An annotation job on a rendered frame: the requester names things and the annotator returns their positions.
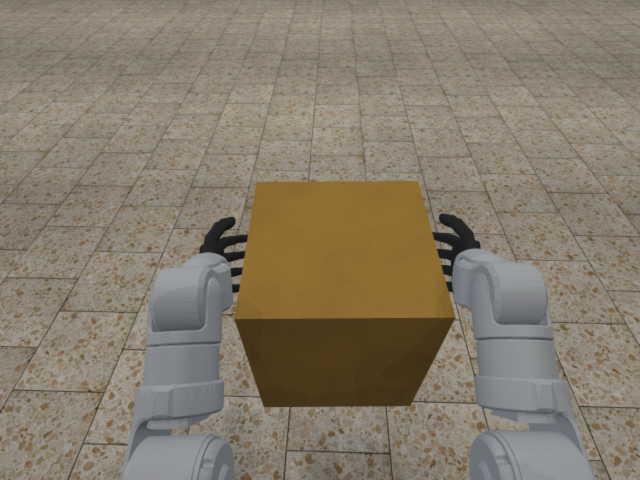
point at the right robot forearm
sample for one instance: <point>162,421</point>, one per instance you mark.
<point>518,373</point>

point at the left robot forearm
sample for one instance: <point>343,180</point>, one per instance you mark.
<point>181,376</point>

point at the right robot hand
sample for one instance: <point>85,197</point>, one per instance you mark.
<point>459,244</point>

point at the left robot hand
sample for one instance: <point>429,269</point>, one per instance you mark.
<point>213,244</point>

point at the carton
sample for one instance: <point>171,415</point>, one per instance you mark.
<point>342,300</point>

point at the left robot upper arm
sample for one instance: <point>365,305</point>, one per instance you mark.
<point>181,457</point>

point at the right robot upper arm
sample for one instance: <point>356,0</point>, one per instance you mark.
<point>526,455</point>

